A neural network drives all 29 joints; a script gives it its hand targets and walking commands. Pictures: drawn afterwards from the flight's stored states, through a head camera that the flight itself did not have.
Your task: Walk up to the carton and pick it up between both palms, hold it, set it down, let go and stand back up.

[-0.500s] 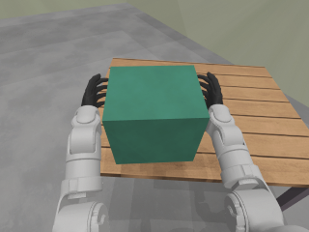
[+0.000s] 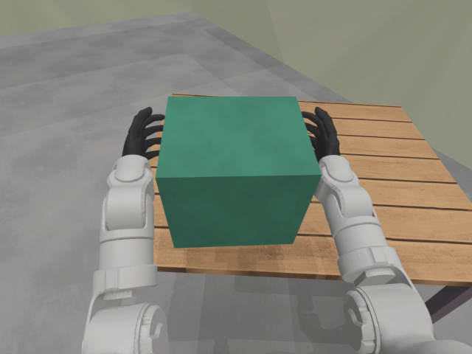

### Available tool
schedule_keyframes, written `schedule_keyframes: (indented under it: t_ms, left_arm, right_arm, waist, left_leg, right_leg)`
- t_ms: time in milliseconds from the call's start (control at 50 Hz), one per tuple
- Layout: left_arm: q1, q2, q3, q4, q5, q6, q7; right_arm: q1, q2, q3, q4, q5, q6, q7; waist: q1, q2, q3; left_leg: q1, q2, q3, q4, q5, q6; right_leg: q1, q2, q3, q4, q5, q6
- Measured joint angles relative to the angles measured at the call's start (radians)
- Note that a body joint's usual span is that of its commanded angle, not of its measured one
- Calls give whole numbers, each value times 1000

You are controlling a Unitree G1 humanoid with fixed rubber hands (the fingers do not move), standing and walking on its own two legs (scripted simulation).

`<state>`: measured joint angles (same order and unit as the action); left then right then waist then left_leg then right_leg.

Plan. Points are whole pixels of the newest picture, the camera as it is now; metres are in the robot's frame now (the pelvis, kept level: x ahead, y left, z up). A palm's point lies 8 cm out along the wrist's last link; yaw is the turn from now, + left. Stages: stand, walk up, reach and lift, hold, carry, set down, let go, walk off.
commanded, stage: hold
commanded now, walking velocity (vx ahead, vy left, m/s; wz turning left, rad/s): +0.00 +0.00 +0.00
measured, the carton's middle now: (233, 174) +0.37 -0.01 +0.12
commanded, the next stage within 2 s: none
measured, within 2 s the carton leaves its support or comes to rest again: neither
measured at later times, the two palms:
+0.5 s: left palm (132, 154) +0.35 +0.15 +0.19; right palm (325, 150) +0.36 -0.16 +0.18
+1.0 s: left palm (125, 151) +0.35 +0.15 +0.20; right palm (321, 147) +0.36 -0.16 +0.18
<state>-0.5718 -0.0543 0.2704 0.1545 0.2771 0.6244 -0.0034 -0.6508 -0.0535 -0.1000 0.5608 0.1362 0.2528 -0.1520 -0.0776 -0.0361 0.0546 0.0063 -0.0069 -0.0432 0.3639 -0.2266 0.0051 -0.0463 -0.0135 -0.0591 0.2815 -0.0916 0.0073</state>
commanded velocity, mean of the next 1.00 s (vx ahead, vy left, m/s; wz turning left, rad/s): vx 0.00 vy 0.00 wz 0.00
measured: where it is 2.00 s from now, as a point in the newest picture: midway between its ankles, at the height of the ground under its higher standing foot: outside the picture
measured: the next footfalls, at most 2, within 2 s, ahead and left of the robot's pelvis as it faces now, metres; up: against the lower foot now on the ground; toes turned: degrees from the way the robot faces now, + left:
none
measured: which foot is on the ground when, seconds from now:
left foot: down 0.00-1.00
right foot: down 0.00-1.00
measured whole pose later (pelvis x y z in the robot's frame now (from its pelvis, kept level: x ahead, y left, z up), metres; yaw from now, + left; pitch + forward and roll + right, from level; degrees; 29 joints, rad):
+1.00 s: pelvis +0.00 +0.00 +0.00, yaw +1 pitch -9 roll -1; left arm -0.60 -0.05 0.30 0.07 0.33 0.73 -0.04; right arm -0.68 -0.04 -0.10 0.52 0.13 0.33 -0.16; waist -0.08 -0.04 0.07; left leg 0.03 0.00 -0.05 0.36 -0.22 0.00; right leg -0.02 -0.01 -0.07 0.28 -0.10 0.00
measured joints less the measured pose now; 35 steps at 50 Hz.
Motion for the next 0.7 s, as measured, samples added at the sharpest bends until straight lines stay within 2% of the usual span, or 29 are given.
schedule_keyframes:
  t_ms: [120,240,340,540,700]
  left_arm:
    - [-34,5,10,35,17,21,-5]
    - [-15,9,-8,-22,6,26,8]
    - [-15,-5,2,-32,35,51,-5]
    - [12,-10,9,-109,30,77,-19]
    - [-16,4,23,-86,39,89,-37]
  right_arm:
    - [-36,0,-16,47,-25,14,10]
    - [-26,-3,-2,4,-2,8,4]
    - [-28,-12,11,9,2,30,5]
    - [0,-6,34,-63,24,52,-13]
    - [-25,4,20,-58,8,85,-18]
  waist:
    - [6,-6,1]
    - [-5,-2,-5]
    - [0,1,8]
    - [-2,0,18]
    - [0,-7,6]
  left_leg:
    - [1,-1,1,-5,4,1]
    - [-5,2,-8,2,1,-3]
    - [25,4,-2,-9,1,-2]
    - [33,7,-7,-7,3,-6]
    - [20,5,-12,1,5,-5]
  right_leg:
    - [-2,-2,1,3,0,0]
    - [4,2,-8,-8,2,-2]
    - [28,4,-2,-10,-1,-2]
    - [40,7,-7,-12,0,-6]
    - [30,5,-13,-1,-3,-7]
